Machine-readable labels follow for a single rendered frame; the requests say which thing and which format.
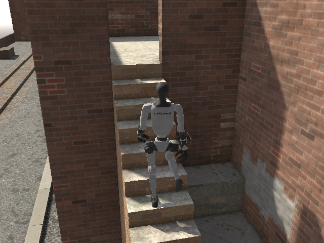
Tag left robot forearm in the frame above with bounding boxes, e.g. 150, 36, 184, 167
137, 123, 145, 138

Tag right robot hand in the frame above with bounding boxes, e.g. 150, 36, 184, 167
175, 148, 188, 163

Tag robot left foot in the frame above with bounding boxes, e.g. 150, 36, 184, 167
151, 195, 158, 208

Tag right robot forearm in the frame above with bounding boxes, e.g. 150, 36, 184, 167
179, 125, 188, 150

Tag left robot hand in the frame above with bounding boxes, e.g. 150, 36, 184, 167
137, 134, 149, 143

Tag robot right foot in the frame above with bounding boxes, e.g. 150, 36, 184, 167
175, 179, 183, 192

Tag left robot upper arm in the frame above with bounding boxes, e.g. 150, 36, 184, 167
139, 103, 152, 131

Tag right robot upper arm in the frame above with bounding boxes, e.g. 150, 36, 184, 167
173, 103, 185, 132

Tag robot foot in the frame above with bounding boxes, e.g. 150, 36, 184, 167
175, 179, 183, 192
151, 195, 158, 208

